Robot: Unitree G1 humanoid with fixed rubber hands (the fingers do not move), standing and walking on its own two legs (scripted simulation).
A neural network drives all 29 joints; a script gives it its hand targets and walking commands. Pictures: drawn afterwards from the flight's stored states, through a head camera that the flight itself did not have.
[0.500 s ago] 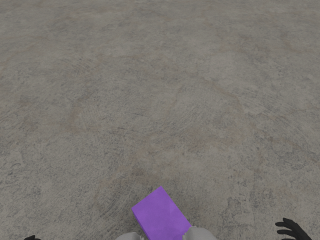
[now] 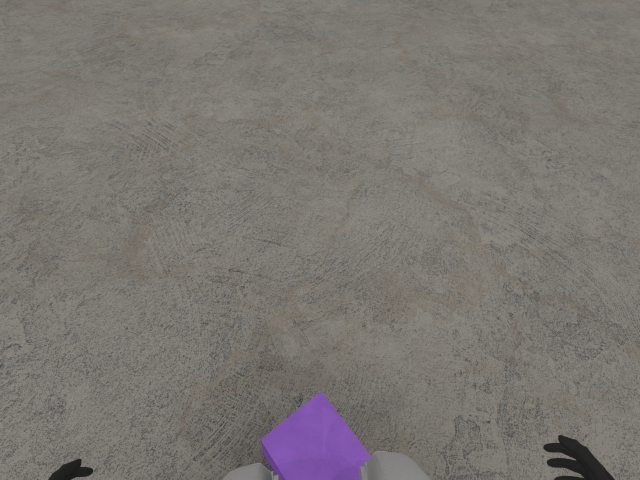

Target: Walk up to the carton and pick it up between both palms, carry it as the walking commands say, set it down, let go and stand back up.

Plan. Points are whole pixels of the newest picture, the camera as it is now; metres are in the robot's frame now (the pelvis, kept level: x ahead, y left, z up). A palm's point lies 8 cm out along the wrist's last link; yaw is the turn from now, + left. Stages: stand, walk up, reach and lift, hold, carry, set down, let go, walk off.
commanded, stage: walk up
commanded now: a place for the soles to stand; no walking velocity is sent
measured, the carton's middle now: (321, 468) +0.23 -0.04 -0.64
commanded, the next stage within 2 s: none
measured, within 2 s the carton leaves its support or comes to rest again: neither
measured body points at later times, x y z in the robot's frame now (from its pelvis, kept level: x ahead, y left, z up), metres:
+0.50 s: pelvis +0.01 -0.02 -0.01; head +0.03 -0.02 +0.44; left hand +0.13 +0.31 -0.09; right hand +0.11 -0.35 -0.09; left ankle +0.04 +0.07 -0.71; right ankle +0.02 -0.17 -0.70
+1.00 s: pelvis +0.01 -0.04 -0.01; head +0.04 -0.04 +0.44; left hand +0.14 +0.29 -0.07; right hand +0.11 -0.36 -0.09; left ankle +0.04 +0.07 -0.70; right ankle +0.02 -0.17 -0.70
